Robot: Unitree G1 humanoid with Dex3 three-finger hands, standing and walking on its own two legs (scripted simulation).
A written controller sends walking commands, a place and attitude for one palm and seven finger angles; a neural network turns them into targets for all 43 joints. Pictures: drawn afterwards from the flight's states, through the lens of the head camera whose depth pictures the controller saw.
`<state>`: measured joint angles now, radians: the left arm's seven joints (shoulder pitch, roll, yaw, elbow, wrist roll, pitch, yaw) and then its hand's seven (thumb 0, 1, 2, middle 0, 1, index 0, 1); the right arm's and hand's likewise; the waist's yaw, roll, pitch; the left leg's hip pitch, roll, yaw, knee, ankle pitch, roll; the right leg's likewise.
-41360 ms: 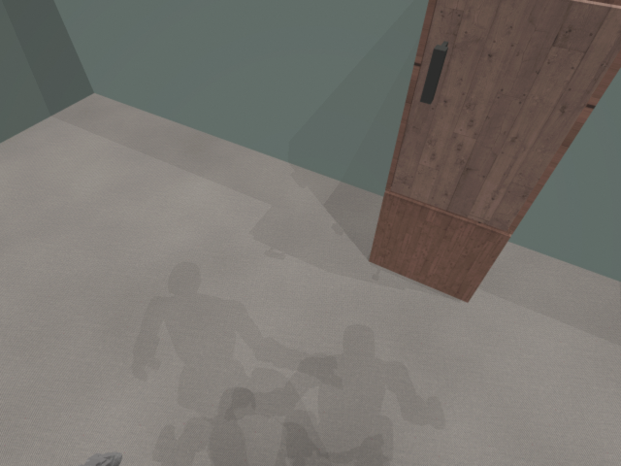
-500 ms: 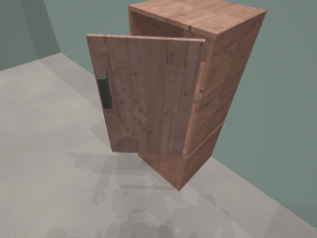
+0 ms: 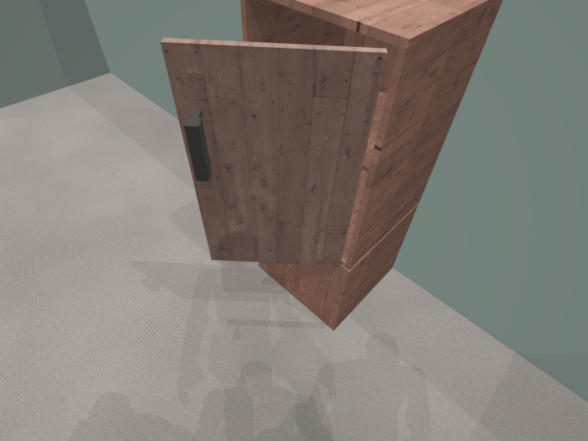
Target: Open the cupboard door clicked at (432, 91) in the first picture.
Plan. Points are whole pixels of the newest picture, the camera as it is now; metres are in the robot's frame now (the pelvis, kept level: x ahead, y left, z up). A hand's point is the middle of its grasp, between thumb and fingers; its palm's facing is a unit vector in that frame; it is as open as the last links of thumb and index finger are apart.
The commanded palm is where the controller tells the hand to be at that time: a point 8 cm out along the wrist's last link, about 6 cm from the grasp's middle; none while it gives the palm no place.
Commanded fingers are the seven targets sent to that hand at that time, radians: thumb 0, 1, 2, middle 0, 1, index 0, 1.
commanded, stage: look again from close up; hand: left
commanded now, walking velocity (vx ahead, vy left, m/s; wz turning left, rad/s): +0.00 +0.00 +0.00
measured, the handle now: (201, 144) +0.60 +0.22 +0.06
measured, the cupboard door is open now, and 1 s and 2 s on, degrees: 42 42 42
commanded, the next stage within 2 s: shuffle to correct the standing spot in 0.48 s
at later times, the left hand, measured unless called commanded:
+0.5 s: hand out of the picture -0.02 +0.14 -0.18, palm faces +0.03 -0.99 -0.16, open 7.4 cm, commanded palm none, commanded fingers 0.00 0.90 0.90 -0.20 -0.30 -0.20 -0.30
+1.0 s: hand out of the picture +0.01 +0.17 -0.19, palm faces +0.03 -0.99 -0.13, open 7.4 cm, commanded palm none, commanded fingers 0.00 0.90 0.90 -0.20 -0.30 -0.20 -0.30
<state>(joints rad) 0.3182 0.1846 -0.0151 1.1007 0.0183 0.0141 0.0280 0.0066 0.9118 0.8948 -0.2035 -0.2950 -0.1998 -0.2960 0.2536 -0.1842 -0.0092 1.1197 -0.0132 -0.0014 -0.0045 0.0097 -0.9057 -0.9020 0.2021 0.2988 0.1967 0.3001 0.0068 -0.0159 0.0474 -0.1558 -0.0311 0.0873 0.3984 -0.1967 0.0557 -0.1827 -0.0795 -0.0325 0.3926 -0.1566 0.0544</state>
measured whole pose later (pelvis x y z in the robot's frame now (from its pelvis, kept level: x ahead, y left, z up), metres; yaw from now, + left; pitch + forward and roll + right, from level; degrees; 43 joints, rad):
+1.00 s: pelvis +0.04 +0.01 -0.01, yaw -2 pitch -1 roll -1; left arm 0.39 0.12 0.04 1.08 0.03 0.02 0.01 0.01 0.91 0.89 -0.20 -0.29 -0.20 -0.30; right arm 0.39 -0.13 -0.03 1.09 -0.03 -0.02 -0.02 0.01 -0.91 -0.90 0.20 0.30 0.19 0.30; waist 0.00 -0.01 0.00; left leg -0.18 -0.01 0.12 0.50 -0.32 0.08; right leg -0.32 -0.06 -0.05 0.73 -0.40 -0.01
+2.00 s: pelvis +0.03 +0.01 +0.00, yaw -3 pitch -2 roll +0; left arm 0.26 0.15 0.02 1.10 0.02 0.02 0.03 0.01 0.93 0.90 -0.20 -0.29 -0.20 -0.30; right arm 0.30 -0.13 -0.04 1.16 -0.02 0.01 -0.03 0.01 -0.91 -0.90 0.20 0.30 0.20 0.30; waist -0.02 -0.01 0.05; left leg -0.22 0.03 0.12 0.47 -0.22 0.03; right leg -0.14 -0.06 -0.03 0.44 -0.27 0.04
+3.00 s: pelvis +0.03 +0.01 -0.01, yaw -2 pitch -1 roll +0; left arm 0.28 0.19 0.00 1.03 0.02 -0.01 0.04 0.00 0.91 0.90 -0.20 -0.29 -0.20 -0.30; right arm 0.29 -0.17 0.00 1.05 -0.03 -0.01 -0.01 0.02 -0.93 -0.90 0.20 0.30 0.20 0.30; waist 0.00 0.00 0.01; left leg -0.27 0.00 0.08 0.52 -0.24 0.04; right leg -0.20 -0.07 -0.04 0.51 -0.30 0.04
